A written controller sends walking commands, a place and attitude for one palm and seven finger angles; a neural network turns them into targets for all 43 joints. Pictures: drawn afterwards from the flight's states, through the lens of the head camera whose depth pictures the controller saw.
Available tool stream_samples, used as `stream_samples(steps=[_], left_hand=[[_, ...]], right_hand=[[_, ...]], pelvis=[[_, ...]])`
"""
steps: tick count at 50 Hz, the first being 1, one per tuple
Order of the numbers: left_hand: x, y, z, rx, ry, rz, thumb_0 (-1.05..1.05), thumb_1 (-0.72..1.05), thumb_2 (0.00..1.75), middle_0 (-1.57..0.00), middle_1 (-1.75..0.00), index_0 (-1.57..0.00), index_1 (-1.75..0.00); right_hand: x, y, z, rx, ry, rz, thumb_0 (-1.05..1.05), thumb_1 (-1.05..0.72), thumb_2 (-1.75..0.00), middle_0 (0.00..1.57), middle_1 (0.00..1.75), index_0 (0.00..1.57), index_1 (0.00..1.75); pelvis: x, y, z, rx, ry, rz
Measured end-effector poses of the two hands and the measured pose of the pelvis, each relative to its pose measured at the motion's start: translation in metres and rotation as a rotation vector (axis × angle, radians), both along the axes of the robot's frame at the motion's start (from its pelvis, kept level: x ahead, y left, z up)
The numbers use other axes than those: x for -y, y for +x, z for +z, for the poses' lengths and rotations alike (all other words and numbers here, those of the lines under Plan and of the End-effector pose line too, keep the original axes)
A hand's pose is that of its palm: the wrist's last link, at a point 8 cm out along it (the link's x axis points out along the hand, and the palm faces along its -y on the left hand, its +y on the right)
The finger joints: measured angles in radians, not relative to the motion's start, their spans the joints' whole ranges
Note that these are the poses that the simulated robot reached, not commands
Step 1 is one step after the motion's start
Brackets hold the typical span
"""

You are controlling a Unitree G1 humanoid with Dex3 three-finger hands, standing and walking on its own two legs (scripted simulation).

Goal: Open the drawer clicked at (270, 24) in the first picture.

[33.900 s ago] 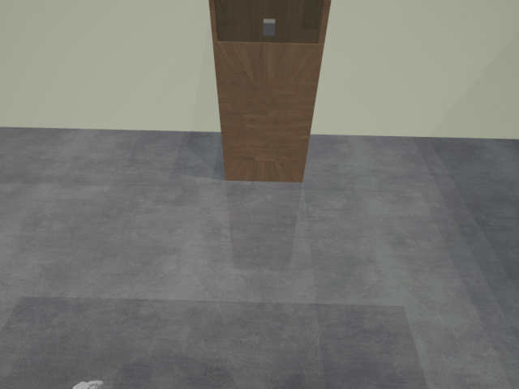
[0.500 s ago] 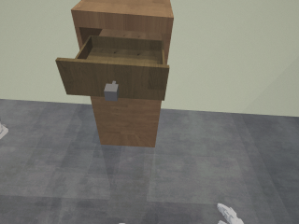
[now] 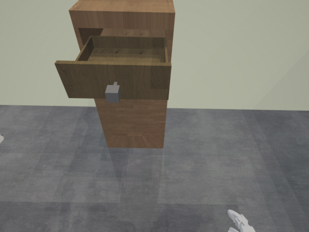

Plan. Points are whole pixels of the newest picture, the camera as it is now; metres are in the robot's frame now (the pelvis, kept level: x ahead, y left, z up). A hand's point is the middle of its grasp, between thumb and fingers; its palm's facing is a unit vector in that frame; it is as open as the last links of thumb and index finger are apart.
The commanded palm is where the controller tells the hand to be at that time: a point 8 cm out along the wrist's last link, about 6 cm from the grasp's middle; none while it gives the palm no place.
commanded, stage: stop stepping back and stand still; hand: left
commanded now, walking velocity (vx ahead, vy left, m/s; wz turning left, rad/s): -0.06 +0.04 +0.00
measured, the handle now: (114, 90) +0.54 +0.17 +0.07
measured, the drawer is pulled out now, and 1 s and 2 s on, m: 0.29 0.29 0.29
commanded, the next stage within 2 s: let the arm hang, fingers relaxed in 0.30 s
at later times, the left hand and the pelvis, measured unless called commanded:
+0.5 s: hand (32, 163) +0.23 +0.28 +0.11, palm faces +0.28 -0.82 -0.50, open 7.4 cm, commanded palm none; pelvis -0.01 +0.03 -0.01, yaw +1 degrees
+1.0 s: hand out of the picture -0.14 +0.19 -0.16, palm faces +0.08 -0.97 -0.21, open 7.3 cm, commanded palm none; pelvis -0.03 +0.02 +0.00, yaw +2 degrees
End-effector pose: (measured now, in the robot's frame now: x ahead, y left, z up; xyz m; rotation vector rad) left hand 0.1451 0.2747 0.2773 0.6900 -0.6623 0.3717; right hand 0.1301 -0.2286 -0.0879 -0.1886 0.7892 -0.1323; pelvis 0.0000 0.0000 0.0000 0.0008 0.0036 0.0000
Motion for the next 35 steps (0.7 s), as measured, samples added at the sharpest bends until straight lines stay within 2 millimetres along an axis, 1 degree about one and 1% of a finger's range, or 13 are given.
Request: stream_samples(steps=[4,8,13,18,20,21,23,25,27,29,31,33,35], left_hand=[[-0.014,0.013,-0.017,-0.026,-0.085,0.028,0.0,0.88,0.9,-0.21,-0.31,-0.21,-0.31],[-0.015,0.023,-0.03,-0.088,-0.121,-0.007,0.01,0.88,0.9,-0.21,-0.3,-0.21,-0.31],[-0.008,0.024,-0.023,-0.103,-0.043,-0.071,0.01,0.88,0.9,-0.21,-0.31,-0.21,-0.31],[-0.01,0.017,-0.011,-0.081,0.006,-0.074,0.01,0.88,0.9,-0.21,-0.31,-0.21,-0.31],[-0.015,0.015,-0.011,-0.083,-0.003,-0.056,0.01,0.88,0.9,-0.21,-0.31,-0.21,-0.31],[-0.019,0.018,-0.019,-0.102,-0.023,-0.056,0.01,0.88,0.9,-0.21,-0.31,-0.21,-0.31],[-0.033,0.037,-0.067,-0.288,-0.119,-0.015,0.0,0.89,0.9,-0.21,-0.3,-0.21,-0.3],[-0.046,0.05,-0.142,-0.588,-0.263,0.07,-0.01,0.89,0.9,-0.2,-0.3,-0.2,-0.3],[-0.047,0.041,-0.226,-0.921,-0.391,0.154,-0.01,0.9,0.9,-0.19,-0.3,-0.19,-0.3],[-0.034,0.01,-0.3,-1.23,-0.49,0.205,0.0,0.9,0.9,-0.19,-0.3,-0.19,-0.3],[-0.011,-0.035,-0.358,-1.487,-0.581,0.227,0.0,0.91,0.9,-0.19,-0.3,-0.19,-0.3],[0.017,-0.084,-0.4,-1.695,-0.674,0.235,0.01,0.91,0.9,-0.19,-0.3,-0.19,-0.3],[0.031,-0.129,-0.422,-1.824,-0.764,0.298,0.01,0.95,0.9,-0.2,-0.3,-0.2,-0.3]], right_hand=[[0.005,0.013,0.001,0.025,-0.037,-0.007,0.01,-0.91,-0.9,0.2,0.3,0.2,0.3],[0.002,0.027,0.012,0.048,-0.051,-0.02,0.01,-0.91,-0.9,0.2,0.3,0.2,0.3],[-0.013,0.042,0.025,0.11,-0.039,0.003,0.01,-0.91,-0.9,0.2,0.3,0.2,0.3],[-0.028,0.045,0.026,0.122,-0.009,0.027,0.01,-0.91,-0.9,0.2,0.3,0.2,0.3],[-0.032,0.043,0.025,0.115,0.002,0.032,0.01,-0.91,-0.9,0.2,0.3,0.2,0.3],[-0.033,0.042,0.021,0.122,0.017,0.042,0.01,-0.91,-0.9,0.2,0.3,0.2,0.3],[-0.031,0.038,0.006,0.092,0.033,0.078,0.01,-0.91,-0.9,0.2,0.3,0.2,0.3],[-0.025,0.031,-0.013,0.026,0.038,0.085,0.0,-0.91,-0.9,0.2,0.3,0.2,0.3],[-0.018,0.017,-0.027,-0.038,0.04,0.066,0.0,-0.91,-0.9,0.21,0.3,0.2,0.3],[-0.01,-0.003,-0.035,-0.103,0.036,0.033,0.0,-0.91,-0.9,0.2,0.3,0.2,0.3],[-0.004,-0.029,-0.04,-0.187,0.018,0.001,0.0,-0.91,-0.9,0.2,0.3,0.2,0.3],[0.001,-0.061,-0.042,-0.292,-0.007,-0.027,0.0,-0.91,-0.9,0.2,0.3,0.2,0.3],[0.004,-0.095,-0.043,-0.411,-0.031,-0.049,0.0,-0.91,-0.9,0.2,0.3,0.2,0.3]], pelvis=[[-0.009,0.009,-0.004,0.014,-0.023,0.013],[-0.015,0.012,-0.002,0.015,-0.01,0.0],[-0.018,0.01,-0.001,-0.003,-0.014,-0.005],[-0.019,0.006,0.002,-0.012,-0.023,-0.003],[-0.02,0.004,0.002,-0.013,-0.026,-0.003],[-0.021,0.002,0.002,-0.019,-0.027,0.001],[-0.025,-0.003,-0.002,-0.029,-0.02,0.009],[-0.027,-0.009,-0.006,-0.03,-0.01,0.012],[-0.028,-0.015,-0.008,-0.019,-0.005,0.011],[-0.026,-0.019,-0.008,-0.007,-0.004,0.011],[-0.024,-0.021,-0.008,0.007,-0.005,0.014],[-0.022,-0.022,-0.008,0.021,-0.009,0.017],[-0.02,-0.023,-0.006,0.028,-0.013,0.022]])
